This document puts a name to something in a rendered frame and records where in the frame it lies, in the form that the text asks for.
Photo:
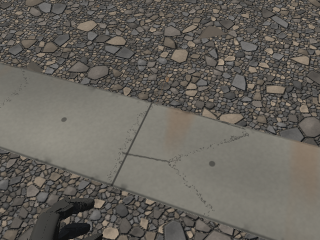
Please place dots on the robot left hand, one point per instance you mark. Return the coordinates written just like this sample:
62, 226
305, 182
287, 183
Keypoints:
49, 227

